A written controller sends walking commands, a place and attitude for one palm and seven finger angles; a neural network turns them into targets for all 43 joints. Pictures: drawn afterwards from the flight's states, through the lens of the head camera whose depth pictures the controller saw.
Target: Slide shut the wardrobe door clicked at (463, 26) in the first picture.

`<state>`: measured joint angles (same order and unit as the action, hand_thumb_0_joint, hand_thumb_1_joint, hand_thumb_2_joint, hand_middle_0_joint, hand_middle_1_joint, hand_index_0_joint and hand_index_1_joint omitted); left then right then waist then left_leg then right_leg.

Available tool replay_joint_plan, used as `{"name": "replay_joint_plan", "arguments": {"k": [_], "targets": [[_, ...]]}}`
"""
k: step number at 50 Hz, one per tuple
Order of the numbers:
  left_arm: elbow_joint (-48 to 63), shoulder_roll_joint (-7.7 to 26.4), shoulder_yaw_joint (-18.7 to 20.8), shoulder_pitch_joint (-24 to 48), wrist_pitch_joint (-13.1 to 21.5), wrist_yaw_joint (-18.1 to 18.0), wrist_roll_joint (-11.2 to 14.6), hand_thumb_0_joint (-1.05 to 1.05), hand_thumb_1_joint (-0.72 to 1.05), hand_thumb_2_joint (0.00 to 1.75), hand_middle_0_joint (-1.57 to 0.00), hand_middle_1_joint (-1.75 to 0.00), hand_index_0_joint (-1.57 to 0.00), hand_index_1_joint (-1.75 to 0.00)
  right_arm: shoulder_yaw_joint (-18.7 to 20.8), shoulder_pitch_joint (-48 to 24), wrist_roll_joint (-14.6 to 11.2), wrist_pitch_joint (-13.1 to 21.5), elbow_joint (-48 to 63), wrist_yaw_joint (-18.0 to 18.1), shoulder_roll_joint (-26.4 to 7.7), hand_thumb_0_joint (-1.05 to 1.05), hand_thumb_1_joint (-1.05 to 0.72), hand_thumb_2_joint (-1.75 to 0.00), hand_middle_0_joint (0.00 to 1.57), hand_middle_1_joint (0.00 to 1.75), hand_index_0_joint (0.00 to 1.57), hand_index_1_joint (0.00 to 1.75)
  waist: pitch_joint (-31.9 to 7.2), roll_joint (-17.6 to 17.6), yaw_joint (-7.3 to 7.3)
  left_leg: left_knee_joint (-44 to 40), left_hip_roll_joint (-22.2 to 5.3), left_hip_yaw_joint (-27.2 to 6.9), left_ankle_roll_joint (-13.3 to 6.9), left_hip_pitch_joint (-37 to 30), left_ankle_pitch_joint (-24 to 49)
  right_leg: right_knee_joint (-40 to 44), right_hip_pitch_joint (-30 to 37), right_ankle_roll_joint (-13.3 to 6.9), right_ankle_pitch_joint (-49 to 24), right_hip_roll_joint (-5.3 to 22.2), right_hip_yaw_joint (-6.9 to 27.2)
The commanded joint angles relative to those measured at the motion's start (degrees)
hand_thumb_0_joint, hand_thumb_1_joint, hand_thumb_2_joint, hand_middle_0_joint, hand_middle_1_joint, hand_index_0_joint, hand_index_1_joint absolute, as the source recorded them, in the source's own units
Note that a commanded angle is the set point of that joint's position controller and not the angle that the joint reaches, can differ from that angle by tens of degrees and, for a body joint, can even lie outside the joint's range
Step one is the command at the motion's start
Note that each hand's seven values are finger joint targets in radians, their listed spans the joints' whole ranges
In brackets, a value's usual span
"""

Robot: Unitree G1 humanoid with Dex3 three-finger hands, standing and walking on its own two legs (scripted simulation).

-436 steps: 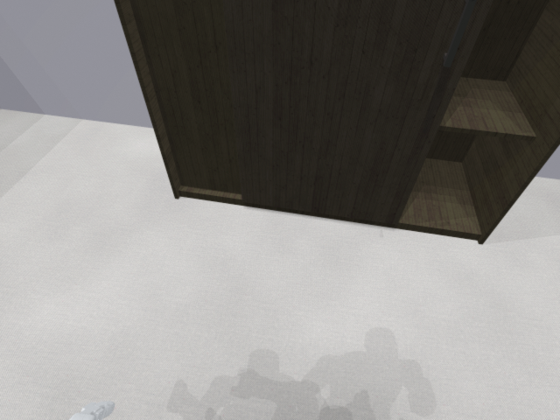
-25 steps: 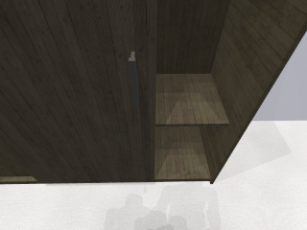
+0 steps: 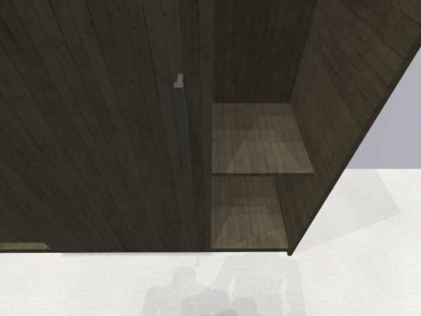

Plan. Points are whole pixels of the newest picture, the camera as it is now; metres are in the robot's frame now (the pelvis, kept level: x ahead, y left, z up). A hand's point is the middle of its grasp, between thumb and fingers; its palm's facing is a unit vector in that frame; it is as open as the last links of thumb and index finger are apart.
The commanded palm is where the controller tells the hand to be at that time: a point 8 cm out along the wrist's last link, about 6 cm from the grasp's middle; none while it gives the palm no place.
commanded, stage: look again from close up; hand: left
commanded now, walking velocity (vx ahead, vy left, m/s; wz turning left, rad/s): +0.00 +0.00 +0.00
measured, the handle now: (182, 114) +0.50 +0.10 +0.12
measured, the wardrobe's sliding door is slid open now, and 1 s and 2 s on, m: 0.38 0.38 0.38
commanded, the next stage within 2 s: raise the hand with hooked fingers in 1.10 s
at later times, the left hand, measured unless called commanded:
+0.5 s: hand out of the picture +0.04 +0.20 -0.16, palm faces +0.01 -0.96 -0.27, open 7.4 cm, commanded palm none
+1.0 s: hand out of the picture +0.06 +0.20 -0.16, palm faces +0.01 -0.96 -0.29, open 7.4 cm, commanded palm none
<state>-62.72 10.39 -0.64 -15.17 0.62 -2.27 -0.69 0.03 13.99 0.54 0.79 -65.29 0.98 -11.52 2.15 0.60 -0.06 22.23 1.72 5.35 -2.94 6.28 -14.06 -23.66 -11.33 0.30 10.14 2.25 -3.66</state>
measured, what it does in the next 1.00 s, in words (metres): stands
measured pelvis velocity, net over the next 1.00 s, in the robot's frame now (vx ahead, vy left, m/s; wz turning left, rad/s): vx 0.02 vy -0.02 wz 0.02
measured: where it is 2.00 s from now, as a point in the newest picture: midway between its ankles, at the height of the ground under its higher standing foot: outside the picture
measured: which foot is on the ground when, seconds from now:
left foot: down 0.00-1.00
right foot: down 0.00-1.00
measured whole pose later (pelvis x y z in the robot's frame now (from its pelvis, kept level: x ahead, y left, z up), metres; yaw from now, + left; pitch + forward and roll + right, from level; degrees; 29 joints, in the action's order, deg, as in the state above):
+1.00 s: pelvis +0.02 -0.02 +0.00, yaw +1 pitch -1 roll +0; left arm -63.3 15.0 -0.5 -10.4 0.9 -1.2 -0.6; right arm -0.7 9.7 0.7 0.7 -65.5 0.5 -15.8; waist 1.9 0.6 -0.2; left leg 18.0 0.4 3.4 -1.1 4.0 -12.7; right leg -19.5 -8.5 -1.2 9.6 0.8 -5.6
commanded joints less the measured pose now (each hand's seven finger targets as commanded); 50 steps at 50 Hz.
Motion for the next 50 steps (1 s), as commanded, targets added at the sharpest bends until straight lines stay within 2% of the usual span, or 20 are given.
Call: {"name": "replay_joint_plan", "arguments": {"k": [1,3,5,8,15,30,37,39,43,45,48,50], "targets": [[1.9,8.1,1.7,-1.8,1.2,-0.4,-0.1,0.0,0.9,0.9,-0.2,-0.3,-0.2,-0.3,1.2,1.3,-0.1,0.8,2.1,0.4,-7.7,0.0,-0.9,-0.9,0.2,0.3,0.2,0.3,0.7,-0.5,0.09,-6.5,-8.4,-8.3,0.9,4.5,4.2,3.7,2.3,-2.1,-4.4,5.3,6.1],[2.0,8.6,1.8,-1.2,1.3,-0.3,-0.1,0.0,0.9,0.9,-0.2,-0.3,-0.2,-0.3,1.2,1.2,-0.1,0.9,2.0,0.3,-8.2,0.0,-0.9,-0.9,0.2,0.3,0.2,0.3,0.3,-0.8,0.21,-6.5,-8.5,-8.3,1.0,4.1,5.3,3.7,2.8,-2.1,-5.4,5.4,6.0],[2.0,8.8,1.8,-0.6,1.1,-0.3,-0.1,0.0,0.9,0.9,-0.2,-0.3,-0.2,-0.3,1.2,1.0,-0.1,0.7,2.0,0.3,-8.4,0.0,-0.9,-0.9,0.2,0.3,0.2,0.3,1.6,-0.8,0.22,-7.2,-8.6,-8.5,1.1,5.1,3.4,4.2,2.3,-1.9,-3.5,5.1,6.0],[1.9,9.3,1.8,-0.3,1.2,-0.2,-0.1,0.0,0.9,0.9,-0.2,-0.3,-0.2,-0.3,1.2,0.6,-0.1,0.9,2.0,0.3,-9.0,0.0,-0.9,-0.9,0.2,0.3,0.2,0.3,0.1,-0.2,0.15,-7.3,-8.6,-8.5,1.1,3.8,5.3,4.0,3.1,-2.0,-5.0,5.2,6.0],[1.9,10.4,1.9,0.8,1.1,-0.1,-0.1,0.0,0.9,0.9,-0.2,-0.3,-0.2,-0.3,1.1,-0.4,-0.1,0.8,2.0,0.2,-9.9,0.0,-0.9,-0.9,0.2,0.3,0.2,0.3,0.7,-0.2,0.1,-7.8,-8.8,-8.5,1.2,3.7,4.9,4.9,3.1,-1.9,-4.5,5.3,6.0],[2.0,12.6,2.1,2.9,1.4,0.2,-0.1,0.0,0.9,0.9,-0.2,-0.3,-0.2,-0.3,1.1,-2.3,0.0,0.7,2.1,0.0,-11.7,0.0,-0.9,-0.9,0.2,0.3,0.2,0.3,-0.5,-1.0,0.19,-7.8,-8.8,-8.6,1.4,2.8,5.5,6.4,3.9,-2.2,-4.9,5.8,6.6],[2.0,13.8,2.1,3.6,1.7,0.3,0.0,0.0,0.9,0.9,-0.2,-0.3,-0.2,-0.3,1.1,-3.3,0.0,0.8,2.3,0.0,-12.6,0.0,-0.9,-0.9,0.2,0.3,0.2,0.3,-1.5,-0.4,0.18,-7.6,-8.9,-8.7,1.4,1.7,6.9,6.7,4.5,-2.3,-6.7,6.1,6.9],[2.1,13.7,2.2,3.7,1.7,0.3,-0.1,0.0,0.9,0.9,-0.2,-0.3,-0.2,-0.3,1.0,-3.2,0.0,0.8,2.4,0.0,-12.6,0.0,-0.9,-0.9,0.2,0.3,0.2,0.3,-2.5,-1.4,0.22,-7.2,-9.0,-8.6,1.4,1.4,8.2,6.5,5.4,-2.4,-8.5,6.1,6.6],[2.0,14.2,2.3,4.0,1.8,0.4,0.0,0.0,0.9,0.9,-0.2,-0.3,-0.2,-0.3,1.0,-3.8,0.0,0.9,2.3,0.1,-13.2,0.0,-0.9,-0.9,0.2,0.3,0.2,0.3,-3.1,-0.4,0.11,-7.3,-9.2,-8.6,1.5,0.7,9.8,6.3,6.1,-2.4,-10.5,6.3,6.5],[2.0,14.1,2.2,4.2,1.6,0.4,0.0,0.0,0.9,0.9,-0.2,-0.3,-0.2,-0.3,0.8,-3.8,0.0,0.8,2.3,0.1,-13.0,0.0,-0.9,-0.9,0.2,0.3,0.2,0.3,-1.8,-0.5,0.1,-7.5,-9.1,-8.6,1.5,1.4,9.3,6.6,5.7,-2.3,-9.7,6.3,6.3],[1.9,14.4,2.2,4.3,1.6,0.5,0.1,0.0,0.9,0.9,-0.2,-0.3,-0.2,-0.3,0.8,-4.0,0.1,0.8,2.4,0.1,-13.4,0.0,-0.9,-0.9,0.2,0.3,0.2,0.3,-2.6,-0.4,0.15,-7.6,-9.3,-8.6,1.6,0.5,10.0,6.7,6.1,-2.3,-10.5,6.3,6.2],[2.0,14.3,2.2,4.7,1.5,0.5,0.0,0.0,0.9,0.9,-0.2,-0.3,-0.2,-0.3,0.7,-4.0,0.1,0.7,2.4,0.1,-13.3,0.0,-0.9,-0.9,0.2,0.3,0.2,0.3,-1.3,-0.4,0.09,-7.9,-9.2,-8.6,1.7,1.5,8.7,7.1,5.6,-2.3,-8.6,6.2,6.3]]}}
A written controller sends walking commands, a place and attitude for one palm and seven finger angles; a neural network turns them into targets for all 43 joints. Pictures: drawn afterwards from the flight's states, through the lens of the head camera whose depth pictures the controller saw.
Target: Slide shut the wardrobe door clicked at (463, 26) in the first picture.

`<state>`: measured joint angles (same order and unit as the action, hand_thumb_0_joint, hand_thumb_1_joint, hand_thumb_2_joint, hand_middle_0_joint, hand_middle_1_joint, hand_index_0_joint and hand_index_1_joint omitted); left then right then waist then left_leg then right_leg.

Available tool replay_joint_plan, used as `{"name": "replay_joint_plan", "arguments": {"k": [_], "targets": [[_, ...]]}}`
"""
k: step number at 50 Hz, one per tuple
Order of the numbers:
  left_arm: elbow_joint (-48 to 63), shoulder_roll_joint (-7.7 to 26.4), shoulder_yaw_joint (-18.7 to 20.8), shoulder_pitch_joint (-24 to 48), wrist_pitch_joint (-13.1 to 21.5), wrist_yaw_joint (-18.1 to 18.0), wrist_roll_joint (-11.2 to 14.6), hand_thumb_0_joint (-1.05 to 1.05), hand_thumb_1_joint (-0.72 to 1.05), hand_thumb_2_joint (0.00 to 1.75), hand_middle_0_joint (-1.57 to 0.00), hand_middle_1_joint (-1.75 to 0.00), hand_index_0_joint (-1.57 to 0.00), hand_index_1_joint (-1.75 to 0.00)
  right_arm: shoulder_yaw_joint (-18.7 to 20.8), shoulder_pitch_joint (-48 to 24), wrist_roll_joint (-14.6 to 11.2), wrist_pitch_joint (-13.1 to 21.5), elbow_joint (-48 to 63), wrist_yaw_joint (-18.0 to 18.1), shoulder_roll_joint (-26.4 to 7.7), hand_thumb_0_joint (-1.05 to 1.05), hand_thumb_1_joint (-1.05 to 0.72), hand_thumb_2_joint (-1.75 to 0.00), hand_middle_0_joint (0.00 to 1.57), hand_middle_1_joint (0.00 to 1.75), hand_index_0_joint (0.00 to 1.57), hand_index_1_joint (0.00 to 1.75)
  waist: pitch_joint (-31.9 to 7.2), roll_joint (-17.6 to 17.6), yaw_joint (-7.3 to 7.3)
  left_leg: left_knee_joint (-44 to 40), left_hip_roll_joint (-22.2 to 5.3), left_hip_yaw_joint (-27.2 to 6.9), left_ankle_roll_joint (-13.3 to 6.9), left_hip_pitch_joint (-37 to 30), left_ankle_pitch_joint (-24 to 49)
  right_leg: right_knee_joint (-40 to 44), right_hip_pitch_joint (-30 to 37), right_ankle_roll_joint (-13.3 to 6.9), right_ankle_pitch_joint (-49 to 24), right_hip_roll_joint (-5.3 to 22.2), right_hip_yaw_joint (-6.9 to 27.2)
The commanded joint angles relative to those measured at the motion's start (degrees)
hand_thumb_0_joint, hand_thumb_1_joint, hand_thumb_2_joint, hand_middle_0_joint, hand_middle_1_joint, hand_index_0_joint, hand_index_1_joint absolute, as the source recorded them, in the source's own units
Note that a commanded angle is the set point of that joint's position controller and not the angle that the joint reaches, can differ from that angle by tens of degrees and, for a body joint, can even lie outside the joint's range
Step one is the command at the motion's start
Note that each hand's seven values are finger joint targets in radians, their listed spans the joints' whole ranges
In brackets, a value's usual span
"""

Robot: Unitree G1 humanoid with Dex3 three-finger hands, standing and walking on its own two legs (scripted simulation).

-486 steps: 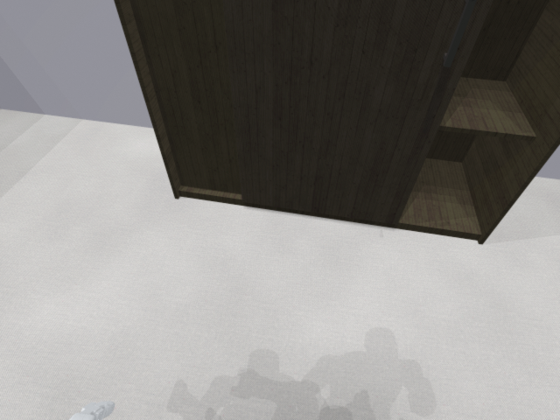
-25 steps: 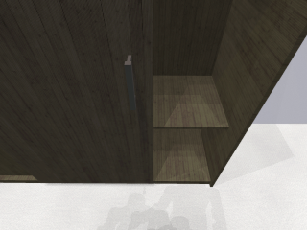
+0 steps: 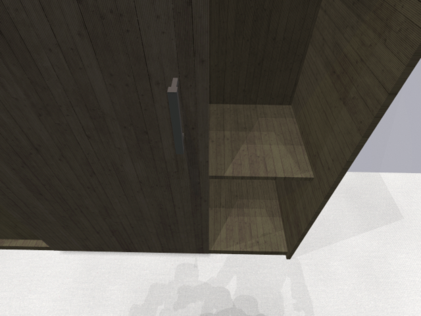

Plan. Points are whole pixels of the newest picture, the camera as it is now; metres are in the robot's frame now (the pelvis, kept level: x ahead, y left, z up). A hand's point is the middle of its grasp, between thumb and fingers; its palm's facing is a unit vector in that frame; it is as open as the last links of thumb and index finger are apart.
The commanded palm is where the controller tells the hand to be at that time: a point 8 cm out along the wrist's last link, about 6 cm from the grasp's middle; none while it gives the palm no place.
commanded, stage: look again from close up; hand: left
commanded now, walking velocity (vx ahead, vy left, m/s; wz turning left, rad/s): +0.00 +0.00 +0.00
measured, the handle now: (177, 118) +0.48 +0.11 +0.12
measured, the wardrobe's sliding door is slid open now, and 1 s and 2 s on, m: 0.38 0.38 0.38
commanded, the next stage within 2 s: raise the hand with hooked fingers in 0.10 s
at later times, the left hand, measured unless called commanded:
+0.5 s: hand (103, 271) +0.20 +0.21 +0.00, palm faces +0.13 -0.99 -0.07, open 8.0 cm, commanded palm +0.12 +0.27 -0.04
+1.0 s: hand (78, 266) +0.19 +0.24 +0.03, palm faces +0.04 -1.00 -0.05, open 10.8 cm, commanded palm +0.15 +0.30 +0.03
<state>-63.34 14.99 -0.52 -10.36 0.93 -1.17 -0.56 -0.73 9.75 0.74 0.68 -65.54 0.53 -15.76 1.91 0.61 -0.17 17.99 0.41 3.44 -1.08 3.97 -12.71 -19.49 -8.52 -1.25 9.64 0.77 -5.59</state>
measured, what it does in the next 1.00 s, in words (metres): stands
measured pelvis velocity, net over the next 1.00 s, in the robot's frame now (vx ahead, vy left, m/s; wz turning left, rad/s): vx -0.03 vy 0.00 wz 0.01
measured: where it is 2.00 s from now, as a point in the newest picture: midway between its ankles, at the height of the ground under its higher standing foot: outside the picture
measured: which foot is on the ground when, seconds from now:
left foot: down 0.00-1.00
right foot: down 0.00-1.00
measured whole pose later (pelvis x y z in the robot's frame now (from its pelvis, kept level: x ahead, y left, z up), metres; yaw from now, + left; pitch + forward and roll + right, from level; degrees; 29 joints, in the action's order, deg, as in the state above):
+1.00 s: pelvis -0.03 +0.00 -0.05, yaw +1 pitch +7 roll -1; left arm -1.9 18.8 20.1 -18.9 13.6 22.3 22.1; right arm -2.1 15.0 -2.3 15.6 -34.2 4.3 -12.2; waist -4.1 1.5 0.4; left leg 49.1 -1.5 1.8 -1.1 30.8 -25.0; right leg -45.6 -32.9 -1.9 19.5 1.0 -7.0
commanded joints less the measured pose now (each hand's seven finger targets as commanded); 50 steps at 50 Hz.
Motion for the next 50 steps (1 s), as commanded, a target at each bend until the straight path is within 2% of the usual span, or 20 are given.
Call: {"name": "replay_joint_plan", "arguments": {"k": [1,9,10,11,12,13,14,15,16,18,19,20,23,25,28,31,36,39,44,50], "targets": [[2.6,9.8,2.1,-0.1,1.1,-0.6,-0.1,0.0,0.9,0.9,-0.2,-0.3,-0.2,-0.3,1.4,0.2,-0.2,0.8,2.5,0.5,-9.1,0.0,-0.9,-0.9,0.2,0.3,0.2,0.3,-1.1,0.0,0.19,-3.8,-7.8,-6.8,-0.2,3.8,7.4,3.0,2.9,-0.7,-8.0,7.7,8.2],[2.6,10.3,2.3,0.3,1.2,-0.6,-0.1,0.0,0.9,0.9,-0.2,-0.3,-0.2,-0.3,1.4,0.0,-0.2,1.0,2.8,0.7,-9.4,0.0,-0.9,-0.9,0.2,0.3,0.2,0.3,-3.0,-0.7,0.12,-3.4,-8.1,-6.8,-0.2,2.5,10.8,2.3,4.5,-0.8,-11.9,7.7,7.8],[0.9,4.5,1.4,-6.6,1.8,-2.7,-0.2,0.0,0.9,0.9,-0.2,-0.3,-0.2,-0.3,1.2,-0.1,-0.7,1.6,6.2,0.0,-4.5,0.0,-0.9,-0.9,0.2,0.3,0.2,0.3,-0.3,-2.3,-0.82,7.3,-8.9,-2.2,0.7,7.2,7.6,-1.1,1.6,1.7,-23.4,10.0,9.1],[78.6,24.4,20.8,38.1,14.3,-1.3,9.2,0.0,0.88,0.89,-0.2,-0.32,-0.2,-0.32,3.5,0.8,-3.5,8.0,25.6,2.8,-9.7,0.0,-0.9,-0.9,0.2,0.3,0.2,0.3,-24.2,5.9,3.86,2.5,1.3,-4.6,0.5,-4.1,16.3,-4.8,7.8,-0.9,-20.4,2.1,6.6],[60.6,18.2,16.7,6.4,11.9,-1.2,5.7,0.0,0.85,0.88,-0.2,-0.33,-0.2,-0.33,2.4,-3.6,-2.3,12.0,25.4,4.3,-7.7,0.0,-0.9,-0.9,0.2,0.3,0.2,0.3,-18.8,14.2,-2.61,2.7,-0.4,-1.1,-0.3,-4.6,24.2,-5.8,5.4,-2.6,-12.3,1.0,4.1],[51.5,10.5,12.9,2.0,11.6,-2.5,7.5,0.0,0.83,0.87,-0.21,-0.34,-0.21,-0.34,2.3,0.0,-3.1,12.9,20.9,4.9,-7.0,0.0,-0.9,-0.9,0.2,0.3,0.2,0.3,-15.3,11.1,0.62,4.0,-0.8,-1.7,1.3,-2.2,20.4,-5.5,1.9,-2.1,-9.3,0.1,1.9],[50.8,1.0,9.7,-8.0,8.3,-1.7,10.3,0.0,0.81,0.86,-0.21,-0.36,-0.21,-0.36,2.9,0.8,-3.6,13.7,22.6,4.1,-5.2,0.0,-0.9,-0.9,0.2,0.3,0.2,0.3,-10.6,10.8,0.43,3.5,-0.9,-3.0,1.8,1.2,17.4,-5.3,-1.8,-1.5,-5.3,0.3,0.7],[62.8,1.1,8.8,2.8,10.7,-0.6,11.5,0.0,0.78,0.85,-0.21,-0.37,-0.21,-0.37,3.0,-1.4,-3.2,14.9,28.1,3.9,-6.3,0.0,-0.9,-0.9,0.2,0.3,0.2,0.3,-3.5,5.0,2.33,4.4,-1.3,-4.5,1.5,6.0,13.2,-5.8,-5.7,-1.0,-3.5,0.3,0.4],[59.7,5.0,13.8,-0.9,13.7,0.9,11.6,0.0,0.76,0.84,-0.21,-0.39,-0.21,-0.39,4.6,0.1,-2.3,15.8,28.2,4.3,-7.1,0.0,-0.9,-0.9,0.2,0.3,0.2,0.3,-6.2,0.8,0.98,7.0,-1.1,-3.9,1.0,7.1,11.0,-6.8,-7.2,-0.5,-1.3,0.1,0.1],[50.9,2.2,16.3,-15.0,18.8,4.7,13.3,0.0,0.71,0.82,-0.21,-0.42,-0.21,-0.42,5.3,-0.4,-1.7,16.7,30.1,3.9,-6.1,0.0,-0.9,-0.9,0.2,0.3,0.2,0.3,-2.6,-10.4,-1.45,11.1,-0.2,-3.9,0.8,16.9,5.2,-10.1,-12.2,0.0,2.9,-0.6,-0.7],[44.6,1.4,17.8,-22.4,21.0,7.3,13.6,0.0,0.69,0.81,-0.22,-0.43,-0.22,-0.43,5.7,-0.8,-2.0,16.7,31.2,3.2,-5.8,0.0,-0.9,-0.9,0.2,0.3,0.2,0.3,-0.3,-12.1,-3.29,13.3,0.3,-3.5,1.1,21.1,3.5,-12.0,-13.6,-0.2,3.7,-0.5,-0.3],[43.9,-0.4,17.5,-24.7,24.5,10.7,15.4,0.0,0.67,0.8,-0.22,-0.45,-0.22,-0.45,5.6,-1.3,-2.2,16.5,32.2,2.5,-5.5,0.0,-0.9,-0.9,0.2,0.3,0.2,0.3,-1.0,-15.5,-3.33,16.1,0.7,-2.9,1.3,24.9,1.4,-14.7,-15.6,0.0,4.7,-0.6,0.2],[47.1,3.1,20.9,-22.6,35.2,21.0,18.4,0.0,0.6,0.77,-0.22,-0.5,-0.22,-0.5,6.0,-3.1,-2.6,17.8,35.9,1.1,-6.2,0.0,-0.9,-0.9,0.2,0.3,0.2,0.3,-8.1,-10.5,-3.48,24.6,1.7,-1.4,1.6,32.5,-1.2,-22.0,-18.2,-0.3,3.2,0.4,3.3],[52.2,8.4,24.7,-18.8,37.9,26.9,20.2,0.0,0.55,0.75,-0.22,-0.53,-0.22,-0.53,5.7,-3.1,-2.6,18.5,38.7,0.6,-7.0,0.0,-0.9,-0.9,0.2,0.3,0.2,0.3,-14.8,-0.8,-3.87,27.9,2.0,-1.1,1.6,32.9,-0.3,-24.8,-17.1,-0.7,1.3,1.5,6.4],[62.4,11.0,27.4,-12.6,35.7,29.0,23.7,0.0,0.48,0.72,-0.23,-0.57,-0.23,-0.57,5.1,-3.1,-2.8,18.4,41.8,2.0,-6.1,0.0,-0.9,-0.9,0.2,0.3,0.2,0.3,-22.2,1.5,-3.07,30.3,1.7,-1.2,0.5,32.3,0.3,-24.9,-15.3,0.6,2.6,1.6,8.5],[72.8,9.8,25.3,-3.6,34.7,27.5,25.6,0.0,0.41,0.69,-0.24,-0.62,-0.24,-0.62,4.3,-0.6,-2.5,18.9,40.9,3.1,-5.3,0.0,-0.9,-0.9,0.2,0.3,0.2,0.3,-21.2,5.1,-0.17,31.5,0.8,-3.0,-0.1,30.5,-0.4,-24.3,-17.5,0.6,5.0,0.7,8.6],[73.4,9.1,19.9,1.0,31.3,26.2,22.1,0.0,0.29,0.64,-0.24,-0.69,-0.24,-0.69,3.7,1.6,-2.6,19.8,37.7,4.7,-6.4,0.0,-0.9,-0.9,0.2,0.3,0.2,0.3,-15.0,4.0,3.35,30.8,-0.6,-5.6,-0.8,30.1,-2.3,-23.9,-22.9,0.1,6.7,-0.6,6.0],[68.2,12.3,21.5,-1.5,25.2,27.8,21.2,0.0,0.22,0.61,-0.25,-0.74,-0.25,-0.74,3.2,1.0,-3.3,19.4,38.2,5.1,-7.2,0.0,-0.9,-0.9,0.2,0.3,0.2,0.3,-13.8,3.3,2.25,28.8,-0.6,-6.0,-0.9,30.6,-3.7,-21.7,-20.8,0.1,9.3,-0.4,6.0],[68.7,15.6,29.2,-9.7,16.5,25.8,23.8,0.0,0.11,0.56,-0.26,-0.81,-0.26,-0.81,2.6,-1.5,-3.6,18.4,40.8,4.8,-5.6,0.0,-0.9,-0.9,0.2,0.3,0.2,0.3,-18.7,2.2,-3.2,24.4,-0.4,-5.8,-0.2,28.1,1.2,-20.3,-11.5,0.2,4.8,0.0,4.2],[72.4,12.9,28.1,-5.9,16.8,20.6,24.2,0.0,-0.03,0.5,-0.27,-0.9,-0.27,-0.9,2.0,-0.4,-3.3,18.4,40.9,4.2,-5.5,0.0,-0.9,-0.9,0.2,0.3,0.2,0.3,-13.2,0.4,-1.71,20.8,-0.7,-5.2,0.2,27.0,-0.5,-17.9,-13.4,0.6,6.9,-0.7,2.8]]}}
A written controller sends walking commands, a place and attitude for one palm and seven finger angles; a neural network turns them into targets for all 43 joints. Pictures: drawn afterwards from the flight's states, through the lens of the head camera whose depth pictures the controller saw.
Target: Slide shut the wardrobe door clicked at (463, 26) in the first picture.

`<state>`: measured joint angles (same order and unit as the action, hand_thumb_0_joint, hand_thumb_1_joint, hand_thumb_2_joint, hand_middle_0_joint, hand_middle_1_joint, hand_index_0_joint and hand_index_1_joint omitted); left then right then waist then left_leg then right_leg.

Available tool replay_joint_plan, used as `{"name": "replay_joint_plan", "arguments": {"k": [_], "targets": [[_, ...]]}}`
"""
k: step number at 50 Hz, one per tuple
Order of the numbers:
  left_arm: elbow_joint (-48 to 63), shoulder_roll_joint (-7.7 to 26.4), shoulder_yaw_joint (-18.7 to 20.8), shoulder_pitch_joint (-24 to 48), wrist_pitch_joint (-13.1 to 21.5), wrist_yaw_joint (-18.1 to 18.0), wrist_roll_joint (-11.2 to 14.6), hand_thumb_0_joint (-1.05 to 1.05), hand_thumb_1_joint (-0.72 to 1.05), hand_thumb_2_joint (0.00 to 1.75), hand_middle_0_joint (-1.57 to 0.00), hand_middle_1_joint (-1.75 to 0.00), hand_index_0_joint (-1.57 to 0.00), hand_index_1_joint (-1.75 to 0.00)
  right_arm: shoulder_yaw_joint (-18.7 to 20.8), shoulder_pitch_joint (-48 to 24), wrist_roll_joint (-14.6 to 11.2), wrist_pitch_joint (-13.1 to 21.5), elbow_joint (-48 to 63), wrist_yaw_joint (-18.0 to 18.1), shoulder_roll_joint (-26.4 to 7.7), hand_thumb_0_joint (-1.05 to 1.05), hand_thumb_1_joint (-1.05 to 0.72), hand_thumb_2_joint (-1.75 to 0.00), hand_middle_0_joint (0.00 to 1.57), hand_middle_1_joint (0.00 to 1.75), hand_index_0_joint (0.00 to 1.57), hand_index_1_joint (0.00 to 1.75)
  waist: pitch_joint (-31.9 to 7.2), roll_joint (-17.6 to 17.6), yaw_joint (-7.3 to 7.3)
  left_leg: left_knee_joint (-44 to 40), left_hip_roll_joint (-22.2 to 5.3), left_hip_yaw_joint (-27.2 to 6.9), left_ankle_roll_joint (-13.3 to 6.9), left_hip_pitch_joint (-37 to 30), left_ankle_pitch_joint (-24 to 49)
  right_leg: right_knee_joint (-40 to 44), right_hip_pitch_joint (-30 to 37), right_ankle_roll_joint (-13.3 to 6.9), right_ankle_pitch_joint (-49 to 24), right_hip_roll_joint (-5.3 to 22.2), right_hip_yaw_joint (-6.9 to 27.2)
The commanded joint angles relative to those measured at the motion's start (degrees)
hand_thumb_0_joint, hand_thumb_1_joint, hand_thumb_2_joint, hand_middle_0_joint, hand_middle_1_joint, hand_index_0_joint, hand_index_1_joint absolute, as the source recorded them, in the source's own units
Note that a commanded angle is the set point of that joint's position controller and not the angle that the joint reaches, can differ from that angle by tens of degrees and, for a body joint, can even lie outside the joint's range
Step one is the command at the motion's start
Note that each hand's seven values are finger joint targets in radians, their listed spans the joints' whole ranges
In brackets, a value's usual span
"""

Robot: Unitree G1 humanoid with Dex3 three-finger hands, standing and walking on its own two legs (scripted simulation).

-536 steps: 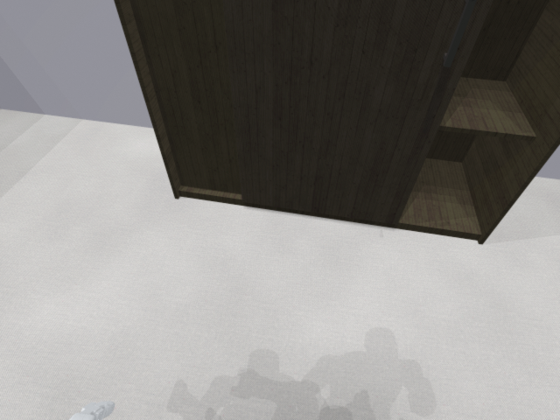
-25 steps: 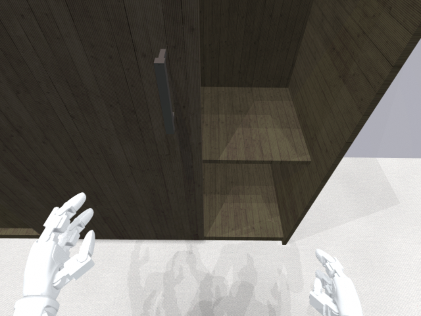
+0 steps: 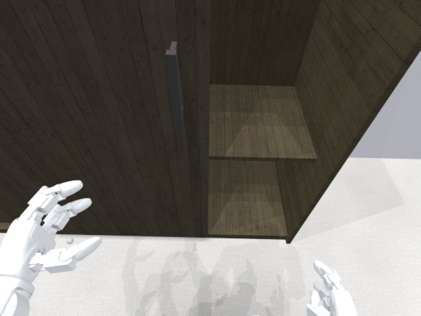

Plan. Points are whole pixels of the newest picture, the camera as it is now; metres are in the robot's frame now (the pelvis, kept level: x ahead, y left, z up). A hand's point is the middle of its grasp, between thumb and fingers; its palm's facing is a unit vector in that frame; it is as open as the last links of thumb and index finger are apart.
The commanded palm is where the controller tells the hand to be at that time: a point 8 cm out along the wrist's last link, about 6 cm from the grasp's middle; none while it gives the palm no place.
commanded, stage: raise the hand with hooked fingers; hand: left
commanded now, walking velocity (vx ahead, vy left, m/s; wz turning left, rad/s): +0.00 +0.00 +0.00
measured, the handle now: (176, 87) +0.51 +0.10 +0.16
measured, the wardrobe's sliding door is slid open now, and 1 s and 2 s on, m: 0.38 0.38 0.38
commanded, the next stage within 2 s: move the hooked fingers beside the handle in 1.30 s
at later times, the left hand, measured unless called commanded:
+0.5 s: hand (37, 192) +0.27 +0.28 +0.15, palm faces +0.10 -0.99 -0.08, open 13.6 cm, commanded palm +0.23 +0.32 +0.15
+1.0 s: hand (38, 155) +0.30 +0.27 +0.19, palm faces +0.09 -0.99 -0.06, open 13.9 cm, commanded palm +0.26 +0.32 +0.19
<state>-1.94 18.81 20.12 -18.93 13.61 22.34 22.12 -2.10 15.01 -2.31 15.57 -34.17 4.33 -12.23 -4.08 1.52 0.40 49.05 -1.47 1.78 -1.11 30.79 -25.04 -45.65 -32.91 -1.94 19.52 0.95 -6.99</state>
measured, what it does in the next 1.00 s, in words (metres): stands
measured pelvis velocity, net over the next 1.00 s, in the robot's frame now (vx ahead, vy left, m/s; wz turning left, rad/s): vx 0.03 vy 0.00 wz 0.00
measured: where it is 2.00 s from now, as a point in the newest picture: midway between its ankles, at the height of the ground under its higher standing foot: outside the picture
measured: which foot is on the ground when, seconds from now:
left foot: down 0.00-1.00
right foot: down 0.00-1.00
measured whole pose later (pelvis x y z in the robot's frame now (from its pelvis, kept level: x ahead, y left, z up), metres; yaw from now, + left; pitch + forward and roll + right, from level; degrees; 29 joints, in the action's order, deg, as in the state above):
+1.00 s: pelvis +0.03 +0.00 +0.04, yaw +0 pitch +0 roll +0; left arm -11.6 24.6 26.8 3.8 -3.0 24.8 19.7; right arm -3.5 13.4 -3.7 15.0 -37.6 6.2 -15.8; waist -1.3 3.5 -1.9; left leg 28.2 -0.3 2.3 -1.0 10.5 -17.5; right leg -27.2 -13.6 -1.6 13.4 0.6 -6.4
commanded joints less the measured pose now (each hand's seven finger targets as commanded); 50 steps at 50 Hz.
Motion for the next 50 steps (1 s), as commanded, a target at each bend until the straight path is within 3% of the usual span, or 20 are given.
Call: {"name": "replay_joint_plan", "arguments": {"k": [1,4,6,9,14,15,20,23,24,28,31,35,40,44,50], "targets": [[9.9,9.1,6.7,3.7,4.3,-3.0,0.9,0.0,-0.06,0.49,-0.27,-0.92,-0.27,-0.92,3.4,-5.1,-0.3,3.8,9.1,0.5,-9.3,0.0,-0.9,-0.9,0.2,0.3,0.2,0.3,-5.7,0.1,-1.62,-10.6,1.1,-3.5,0.2,0.2,10.6,8.8,10.0,1.3,-1.6,-0.8,4.2],[11.2,9.0,3.3,8.6,4.8,-2.0,-0.7,0.0,-0.13,0.46,-0.27,-0.96,-0.27,-0.96,3.2,-4.4,-0.4,4.8,8.4,0.9,-10.4,0.0,-0.9,-0.9,0.2,0.3,0.2,0.3,-4.9,2.5,-0.4,-11.7,1.0,-3.9,-0.1,-2.6,9.9,9.6,9.4,1.0,-1.2,-0.9,4.1],[12.5,10.3,2.9,11.9,4.5,-1.2,-1.3,0.0,-0.17,0.44,-0.28,-0.99,-0.28,-0.99,3.1,-3.9,-0.7,5.6,7.8,1.4,-10.4,0.0,-0.9,-0.9,0.2,0.3,0.2,0.3,-7.5,3.7,0.02,-12.7,0.8,-4.2,-0.2,-5.4,9.6,10.3,10.5,1.0,-1.5,-0.8,4.1],[11.8,14.1,6.1,14.8,3.7,-1.1,-1.3,0.0,-0.24,0.41,-0.28,-1.03,-0.28,-1.03,2.8,-3.9,-0.6,6.3,6.8,2.1,-11.0,0.0,-0.9,-0.9,0.2,0.3,0.2,0.3,-8.2,1.7,-0.69,-14.2,0.7,-4.9,-0.3,-6.8,10.3,11.4,13.1,1.0,-2.1,-0.9,3.9],[10.3,16.2,9.7,16.4,1.6,-2.2,-1.0,0.0,-0.36,0.36,-0.29,-1.11,-0.29,-1.11,2.2,-4.9,-0.7,6.8,5.9,2.5,-10.4,0.0,-0.9,-0.9,0.2,0.3,0.2,0.3,-7.0,5.3,-2.63,-17.4,0.6,-5.3,0.4,-10.7,14.8,12.7,16.4,0.3,-7.0,-1.0,2.6],[9.9,14.1,8.1,17.1,0.7,-2.0,-0.9,0.0,-0.38,0.35,-0.29,-1.12,-0.29,-1.12,2.0,-5.2,-0.9,6.7,5.9,2.5,-10.0,0.0,-0.9,-0.9,0.2,0.3,0.2,0.3,-6.0,5.8,-2.24,-18.1,0.5,-5.1,0.5,-11.5,16.0,13.0,16.3,0.4,-8.5,-1.0,2.2],[6.2,13.5,7.1,19.3,-4.8,-0.8,-1.1,0.0,-0.5,0.3,-0.3,-1.2,-0.3,-1.2,1.8,-5.3,-1.2,6.3,5.9,2.3,-10.3,0.0,-0.9,-0.9,0.2,0.3,0.2,0.3,-3.3,3.8,-2.3,-20.1,0.3,-4.6,0.5,-13.1,18.3,15.2,18.0,0.6,-12.0,-1.1,2.2],[6.9,14.9,7.6,23.3,-7.1,-0.2,-1.5,0.0,-0.5,0.3,-0.3,-1.2,-0.3,-1.2,1.8,-5.4,-1.4,5.9,6.1,2.6,-10.6,0.0,-0.9,-0.9,0.2,0.3,0.2,0.3,-5.0,1.9,-2.13,-20.8,0.3,-4.7,0.2,-14.9,19.9,16.0,19.3,0.9,-13.5,-1.1,2.2],[6.7,15.9,8.2,24.1,-7.6,-0.1,-1.6,0.0,-0.5,0.3,-0.3,-1.2,-0.3,-1.2,1.6,-5.5,-1.1,5.7,6.0,2.6,-10.4,0.0,-0.9,-0.9,0.2,0.3,0.2,0.3,-4.5,3.2,-2.42,-20.9,0.5,-4.5,0.3,-15.5,20.4,16.6,19.9,0.7,-14.1,-1.2,2.5],[10.1,18.8,10.8,30.0,-7.1,-0.4,-1.7,0.0,-0.5,0.3,-0.3,-1.2,-0.3,-1.2,1.4,-6.1,-1.0,5.6,5.8,2.8,-10.0,0.0,-0.9,-0.9,0.2,0.3,0.2,0.3,-8.8,3.7,-2.46,-21.9,0.4,-4.5,0.4,-19.5,23.7,17.3,22.5,0.7,-16.8,-1.0,2.5],[9.0,19.8,11.9,32.7,-6.9,-0.4,-1.4,0.0,-0.5,0.3,-0.3,-1.2,-0.3,-1.2,1.1,-6.4,-0.9,5.3,5.0,3.0,-9.7,0.0,-0.9,-0.9,0.2,0.3,0.2,0.3,-8.5,4.3,-2.41,-22.7,0.6,-4.2,0.5,-20.7,24.8,18.4,23.8,0.6,-18.2,-1.1,2.6],[2.7,19.0,10.5,35.3,-9.4,0.9,-1.5,0.0,-0.5,0.3,-0.3,-1.2,-0.3,-1.2,0.8,-6.7,-1.4,4.4,4.0,3.3,-10.1,0.0,-0.9,-0.9,0.2,0.3,0.2,0.3,-4.1,3.8,-1.83,-23.9,0.7,-3.9,0.2,-19.8,22.4,20.2,23.0,0.6,-17.3,-1.0,2.8],[1.4,21.7,10.8,39.8,-12.8,2.2,-2.0,0.0,-0.5,0.3,-0.3,-1.2,-0.3,-1.2,0.8,-7.6,-1.8,3.4,5.0,3.4,-10.3,0.0,-0.9,-0.9,0.2,0.3,0.2,0.3,-5.9,3.4,-2.19,-24.9,1.0,-4.2,-0.1,-20.6,22.5,21.0,24.8,0.5,-17.4,-0.7,3.0],[-0.7,20.9,12.2,33.9,-13.5,2.6,-1.4,0.0,-0.5,0.3,-0.3,-1.2,-0.3,-1.2,1.0,-7.6,-1.7,2.9,5.7,2.6,-10.1,0.0,-0.9,-0.9,0.2,0.3,0.2,0.3,-7.3,-0.6,-3.11,-24.2,1.1,-3.4,-0.4,-20.2,24.4,20.7,26.4,0.7,-20.1,-0.6,3.1],[3.8,22.5,14.0,35.9,-12.1,1.2,-1.3,0.0,-0.5,0.3,-0.3,-1.2,-0.3,-1.2,1.3,-8.3,-1.6,2.7,6.1,2.2,-9.9,0.0,-0.9,-0.9,0.2,0.3,0.2,0.3,-8.6,2.2,-3.26,-24.1,1.3,-2.3,-0.5,-20.4,24.5,20.6,27.2,0.9,-21.0,-0.4,3.8]]}}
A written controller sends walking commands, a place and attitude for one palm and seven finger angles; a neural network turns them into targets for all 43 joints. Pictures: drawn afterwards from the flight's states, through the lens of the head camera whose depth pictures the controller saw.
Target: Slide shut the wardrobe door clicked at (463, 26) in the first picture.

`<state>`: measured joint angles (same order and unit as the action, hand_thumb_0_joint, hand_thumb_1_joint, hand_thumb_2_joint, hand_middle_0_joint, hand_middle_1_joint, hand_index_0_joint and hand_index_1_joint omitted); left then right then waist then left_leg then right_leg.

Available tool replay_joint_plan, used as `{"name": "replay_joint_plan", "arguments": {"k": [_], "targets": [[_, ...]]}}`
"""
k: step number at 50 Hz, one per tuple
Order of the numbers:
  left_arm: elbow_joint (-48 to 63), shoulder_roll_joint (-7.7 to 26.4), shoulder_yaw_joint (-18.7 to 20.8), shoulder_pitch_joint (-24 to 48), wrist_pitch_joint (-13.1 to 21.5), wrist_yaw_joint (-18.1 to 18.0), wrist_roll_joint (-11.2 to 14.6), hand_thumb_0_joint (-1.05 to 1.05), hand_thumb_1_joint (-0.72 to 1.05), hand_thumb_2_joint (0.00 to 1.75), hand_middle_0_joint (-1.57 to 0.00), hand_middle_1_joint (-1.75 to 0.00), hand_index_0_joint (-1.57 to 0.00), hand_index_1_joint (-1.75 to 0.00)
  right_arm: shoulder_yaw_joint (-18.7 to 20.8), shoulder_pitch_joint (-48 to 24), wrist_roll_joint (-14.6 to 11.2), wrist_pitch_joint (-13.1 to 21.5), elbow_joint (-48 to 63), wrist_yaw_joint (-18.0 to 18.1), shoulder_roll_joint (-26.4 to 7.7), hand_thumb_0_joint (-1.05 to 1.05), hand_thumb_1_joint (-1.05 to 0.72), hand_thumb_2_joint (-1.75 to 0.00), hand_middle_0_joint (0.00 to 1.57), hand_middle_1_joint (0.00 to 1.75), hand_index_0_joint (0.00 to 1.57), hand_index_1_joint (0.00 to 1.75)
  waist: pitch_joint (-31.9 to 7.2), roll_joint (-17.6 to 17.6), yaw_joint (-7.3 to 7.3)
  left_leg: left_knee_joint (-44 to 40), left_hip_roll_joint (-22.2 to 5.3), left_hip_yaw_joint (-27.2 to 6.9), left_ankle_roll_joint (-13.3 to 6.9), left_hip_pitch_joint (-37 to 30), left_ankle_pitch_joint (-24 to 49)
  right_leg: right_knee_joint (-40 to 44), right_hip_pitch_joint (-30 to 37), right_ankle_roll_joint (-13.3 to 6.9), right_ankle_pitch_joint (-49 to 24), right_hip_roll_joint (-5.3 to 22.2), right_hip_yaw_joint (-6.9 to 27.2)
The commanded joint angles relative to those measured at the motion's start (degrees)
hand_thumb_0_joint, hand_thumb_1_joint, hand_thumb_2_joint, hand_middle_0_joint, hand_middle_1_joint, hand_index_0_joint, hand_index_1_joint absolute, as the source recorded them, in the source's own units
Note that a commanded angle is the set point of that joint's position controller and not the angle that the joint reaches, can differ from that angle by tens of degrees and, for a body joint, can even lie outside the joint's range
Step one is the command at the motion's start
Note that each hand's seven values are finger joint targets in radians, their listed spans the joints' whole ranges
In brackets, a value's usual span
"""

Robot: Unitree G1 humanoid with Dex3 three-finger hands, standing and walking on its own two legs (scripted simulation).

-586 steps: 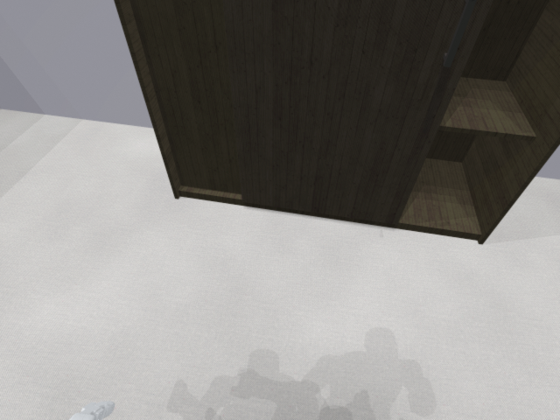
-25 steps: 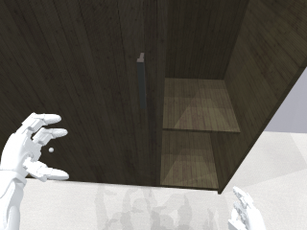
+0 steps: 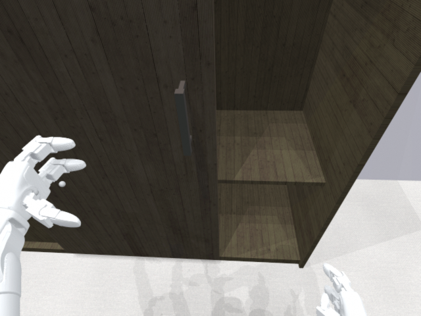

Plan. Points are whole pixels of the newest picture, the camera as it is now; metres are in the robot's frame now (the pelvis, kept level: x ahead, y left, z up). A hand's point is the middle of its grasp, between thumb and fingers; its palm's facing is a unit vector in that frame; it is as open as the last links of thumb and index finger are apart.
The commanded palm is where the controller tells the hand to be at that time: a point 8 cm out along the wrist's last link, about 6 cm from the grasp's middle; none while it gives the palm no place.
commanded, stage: raise the hand with hooked fingers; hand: left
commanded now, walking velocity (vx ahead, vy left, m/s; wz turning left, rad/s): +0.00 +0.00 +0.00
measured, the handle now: (185, 120) +0.49 +0.10 +0.13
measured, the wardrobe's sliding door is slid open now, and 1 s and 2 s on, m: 0.38 0.38 0.38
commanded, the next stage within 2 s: move the hooked fingers beside the handle in 0.30 s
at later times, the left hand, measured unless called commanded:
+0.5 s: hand (66, 187) +0.27 +0.27 +0.15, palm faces +0.12 -0.99 -0.05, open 13.9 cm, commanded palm +0.25 +0.31 +0.15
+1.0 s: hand (98, 170) +0.32 +0.23 +0.15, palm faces +0.09 -1.00 -0.03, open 14.0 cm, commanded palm +0.30 +0.27 +0.14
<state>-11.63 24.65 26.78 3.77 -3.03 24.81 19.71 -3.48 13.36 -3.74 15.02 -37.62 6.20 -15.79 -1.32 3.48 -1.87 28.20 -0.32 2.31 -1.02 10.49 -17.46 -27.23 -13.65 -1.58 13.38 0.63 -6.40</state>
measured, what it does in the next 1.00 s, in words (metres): stands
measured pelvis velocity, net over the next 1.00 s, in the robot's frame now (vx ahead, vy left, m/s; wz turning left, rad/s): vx -0.01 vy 0.00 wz -0.01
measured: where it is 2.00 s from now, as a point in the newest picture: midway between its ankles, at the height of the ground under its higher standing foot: outside the picture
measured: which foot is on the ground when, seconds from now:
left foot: down 0.00-1.00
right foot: down 0.00-1.00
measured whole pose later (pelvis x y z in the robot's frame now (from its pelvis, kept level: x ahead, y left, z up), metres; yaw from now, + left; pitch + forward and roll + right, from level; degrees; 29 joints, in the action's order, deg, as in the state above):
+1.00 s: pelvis -0.01 +0.00 +0.00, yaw +0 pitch -1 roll +0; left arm -17.2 19.5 20.1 12.6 -0.6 16.5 15.9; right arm -3.0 13.4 -3.7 14.4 -39.2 6.5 -15.3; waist -0.4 3.3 -1.5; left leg 27.9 -0.3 2.7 -0.7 10.8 -16.5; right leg -27.9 -14.6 -2.0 12.9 0.6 -6.0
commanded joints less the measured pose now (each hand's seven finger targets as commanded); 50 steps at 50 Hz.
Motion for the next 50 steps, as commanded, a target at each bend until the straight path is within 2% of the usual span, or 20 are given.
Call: {"name": "replay_joint_plan", "arguments": {"k": [1,2,6,7,10,12,14,17,19,23,24,25,28,31,34,35,39,43,44,50], "targets": [[14.8,16.2,6.7,14.3,5.1,-1.5,0.9,0.0,-0.5,0.3,-0.3,-1.2,-0.3,-1.2,2.7,-6.7,-0.1,3.4,9.6,0.5,-6.2,0.0,-0.9,-0.9,0.2,0.3,0.2,0.3,-11.4,2.1,-0.78,-3.3,0.1,-2.7,-0.5,-0.9,17.2,2.2,7.8,0.5,-15.2,0.0,3.2],[15.6,17.0,7.4,14.8,5.6,-1.9,0.7,0.0,-0.5,0.3,-0.3,-1.2,-0.3,-1.2,2.8,-6.5,0.0,3.6,9.5,0.6,-6.1,0.0,-0.9,-0.9,0.2,0.3,0.2,0.3,-12.4,2.3,-0.77,-3.2,0.2,-2.7,-0.6,-1.5,17.7,2.2,8.1,0.5,-15.7,0.0,3.3],[14.5,15.5,5.9,15.7,6.2,-2.7,0.3,0.0,-0.5,0.3,-0.3,-1.2,-0.3,-1.2,2.7,-6.3,-0.1,3.7,8.6,1.1,-6.1,0.0,-0.9,-0.9,0.2,0.3,0.2,0.3,-9.6,1.5,0.08,-3.6,0.0,-2.4,-0.7,-1.1,15.2,3.1,6.8,0.7,-13.5,-0.1,3.5],[14.2,15.3,5.4,15.8,6.2,-2.5,0.1,0.0,-0.5,0.3,-0.3,-1.2,-0.3,-1.2,2.8,-6.3,-0.2,3.8,8.5,1.2,-6.2,0.0,-0.9,-0.9,0.2,0.3,0.2,0.3,-9.6,2.7,0.2,-3.7,0.1,-2.4,-0.7,-1.3,14.6,3.1,6.6,0.6,-12.9,-0.1,3.6],[11.3,15.0,5.2,14.7,5.5,-1.9,0.3,0.0,-0.5,0.3,-0.3,-1.2,-0.3,-1.2,2.7,-6.4,-0.2,3.6,8.2,1.3,-6.4,0.0,-0.9,-0.9,0.2,0.3,0.2,0.3,-7.9,0.8,0.19,-3.9,0.0,-2.4,-0.7,0.1,12.8,3.6,6.4,0.8,-11.6,0.1,3.9],[11.3,14.9,5.0,14.7,5.0,-1.5,0.3,0.0,-0.5,0.3,-0.3,-1.2,-0.3,-1.2,2.8,-6.6,-0.4,3.7,8.4,1.5,-6.5,0.0,-0.9,-0.9,0.2,0.3,0.2,0.3,-8.7,1.1,0.1,-3.9,0.1,-2.5,-0.8,-0.3,12.9,3.4,6.3,0.8,-11.4,0.1,3.8],[10.6,15.1,5.3,14.0,4.8,-1.4,0.5,0.0,-0.5,0.3,-0.3,-1.2,-0.3,-1.2,2.7,-6.7,-0.3,3.6,8.4,1.4,-6.5,0.0,-0.9,-0.9,0.2,0.3,0.2,0.3,-8.7,-0.9,-0.18,-3.8,-0.1,-2.5,-0.8,0.4,12.5,3.6,7.0,0.9,-10.7,0.2,3.9],[11.1,15.1,5.3,14.3,4.8,-1.2,0.6,0.0,-0.5,0.3,-0.3,-1.2,-0.3,-1.2,2.6,-7.1,-0.4,3.7,8.7,1.3,-6.4,0.0,-0.9,-0.9,0.2,0.3,0.2,0.3,-9.3,0.4,-0.24,-3.7,0.1,-2.5,-0.8,0.3,12.4,3.4,6.9,0.9,-10.8,0.2,4.1],[11.3,15.9,6.2,13.7,5.2,-1.7,0.7,0.0,-0.5,0.3,-0.3,-1.2,-0.3,-1.2,2.6,-7.1,-0.2,3.8,8.6,1.2,-6.3,0.0,-0.9,-0.9,0.2,0.3,0.2,0.3,-9.3,-1.3,-0.45,-3.4,0.0,-2.4,-0.9,0.8,12.7,3.5,7.5,1.0,-11.0,0.3,4.3],[9.8,14.5,3.7,20.9,6.0,-2.1,0.4,0.0,-0.5,0.3,-0.3,-1.2,-0.3,-1.2,2.5,-7.0,-0.4,3.9,7.8,1.7,-6.3,0.0,-0.9,-0.9,0.2,0.3,0.2,0.3,-7.3,0.5,1.15,-3.8,0.1,-2.6,-0.8,0.9,9.1,4.1,4.5,1.1,-6.6,0.2,4.7],[10.1,14.4,2.8,22.6,6.5,-2.4,0.1,0.0,-0.5,0.3,-0.3,-1.2,-0.3,-1.2,2.6,-6.9,-0.5,3.9,7.5,1.8,-6.4,0.0,-0.9,-0.9,0.2,0.3,0.2,0.3,-7.5,-0.7,1.47,-3.5,-0.1,-2.6,-0.9,0.7,8.9,4.3,4.8,1.2,-6.1,0.3,5.0],[9.7,13.1,1.6,23.2,6.6,-2.4,0.1,0.0,-0.5,0.3,-0.3,-1.2,-0.3,-1.2,2.6,-7.0,-0.5,4.1,7.6,1.8,-6.2,0.0,-0.9,-0.9,0.2,0.3,0.2,0.3,-7.8,0.2,1.56,-3.7,0.0,-2.7,-0.9,0.5,8.2,4.3,4.4,1.2,-5.6,0.4,5.0],[9.0,13.4,0.9,25.1,6.8,-2.9,-0.9,0.0,-0.5,0.3,-0.3,-1.2,-0.3,-1.2,2.6,-6.5,-0.5,4.3,7.4,2.1,-6.4,0.0,-0.9,-0.9,0.2,0.3,0.2,0.3,-9.8,2.0,1.6,-3.6,0.1,-2.9,-0.8,-0.6,9.3,3.6,4.7,0.9,-6.9,0.3,4.5],[8.1,12.7,0.6,24.3,6.8,-3.6,-1.3,0.0,-0.5,0.3,-0.3,-1.2,-0.3,-1.2,2.6,-6.5,-0.3,4.3,7.4,1.8,-6.3,0.0,-0.9,-0.9,0.2,0.3,0.2,0.3,-10.4,1.8,0.98,-3.7,0.1,-2.9,-0.7,-0.2,10.5,3.2,5.6,0.7,-8.5,0.5,4.4],[7.4,13.0,1.6,22.0,6.8,-4.7,-1.3,0.0,-0.5,0.3,-0.3,-1.2,-0.3,-1.2,2.7,-6.3,-0.1,4.1,7.7,1.4,-6.3,0.0,-0.9,-0.9,0.2,0.3,0.2,0.3,-12.1,-1.8,-0.11,-3.7,-0.1,-2.8,-0.6,0.6,12.9,2.4,7.8,0.7,-11.2,0.5,3.9],[7.0,11.7,1.1,21.2,6.6,-4.9,-1.1,0.0,-0.5,0.3,-0.3,-1.2,-0.3,-1.2,2.7,-6.5,-0.1,4.0,7.9,1.2,-6.1,0.0,-0.9,-0.9,0.2,0.3,0.2,0.3,-12.0,-2.3,-0.28,-3.8,0.0,-2.7,-0.6,1.1,13.3,2.1,7.8,0.7,-12.0,0.5,4.0],[7.9,11.4,1.4,20.7,6.3,-6.6,-1.7,0.0,-0.5,0.3,-0.3,-1.2,-0.3,-1.2,2.8,-6.5,0.0,3.5,8.1,0.5,-5.9,0.0,-0.9,-0.9,0.2,0.3,0.2,0.3,-11.4,-0.8,-0.8,-3.9,-0.1,-2.3,-0.4,0.8,15.4,1.8,7.6,0.5,-14.1,0.6,3.7],[8.7,10.0,-0.2,23.0,6.1,-7.5,-2.2,0.0,-0.5,0.3,-0.3,-1.2,-0.3,-1.2,3.1,-5.9,-0.2,3.1,8.1,0.4,-5.9,0.0,-0.9,-0.9,0.2,0.3,0.2,0.3,-11.5,-1.0,0.15,-4.0,-0.1,-1.9,-0.5,0.2,15.0,2.0,6.6,0.7,-14.2,0.4,4.0],[8.3,9.8,-0.9,23.9,6.2,-7.9,-2.4,0.0,-0.5,0.3,-0.3,-1.2,-0.3,-1.2,2.9,-5.8,-0.1,2.8,7.8,0.4,-6.0,0.0,-0.9,-0.9,0.2,0.3,0.2,0.3,-10.0,-1.9,0.35,-4.0,-0.2,-2.0,-0.5,0.9,14.2,2.3,6.3,0.6,-13.1,0.4,3.9],[5.6,8.3,-4.7,34.9,7.3,-9.1,-3.6,0.0,-0.5,0.3,-0.3,-1.2,-0.3,-1.2,2.8,-5.4,-0.3,2.3,6.4,1.2,-6.2,0.0,-0.9,-0.9,0.2,0.3,0.2,0.3,-9.3,-0.2,2.61,-4.7,-0.2,-2.8,-0.6,-0.1,8.4,3.6,3.0,0.6,-6.3,0.3,4.7]]}}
